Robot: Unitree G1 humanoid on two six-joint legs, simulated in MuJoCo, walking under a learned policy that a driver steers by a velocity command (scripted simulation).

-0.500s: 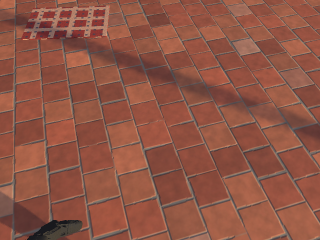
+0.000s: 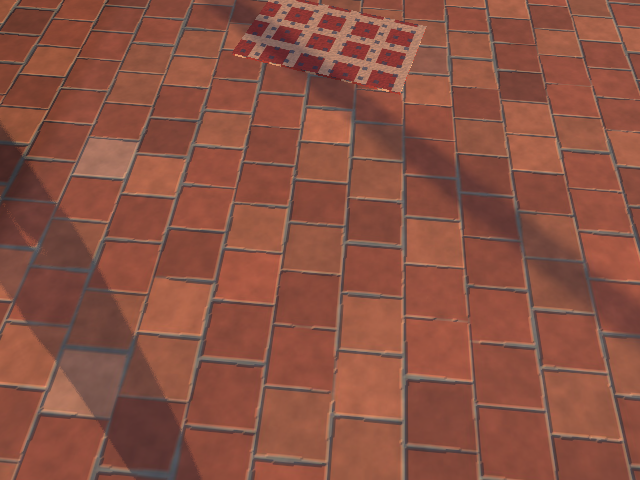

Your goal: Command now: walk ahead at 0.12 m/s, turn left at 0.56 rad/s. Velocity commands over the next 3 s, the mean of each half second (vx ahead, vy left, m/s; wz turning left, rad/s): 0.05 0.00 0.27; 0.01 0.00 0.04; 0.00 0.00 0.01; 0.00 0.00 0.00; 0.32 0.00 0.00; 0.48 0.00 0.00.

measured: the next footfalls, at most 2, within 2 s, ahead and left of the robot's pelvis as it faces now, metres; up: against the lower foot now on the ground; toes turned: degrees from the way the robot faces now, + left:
right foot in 0.40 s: +0.13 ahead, -0.16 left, +0.00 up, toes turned +7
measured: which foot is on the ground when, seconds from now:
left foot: down 0.00-1.00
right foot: up 0.00-0.38, down 0.40-1.00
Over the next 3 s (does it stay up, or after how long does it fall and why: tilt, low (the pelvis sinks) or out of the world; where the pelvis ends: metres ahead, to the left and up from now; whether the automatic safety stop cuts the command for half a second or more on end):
stays up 0.55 0.00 0.03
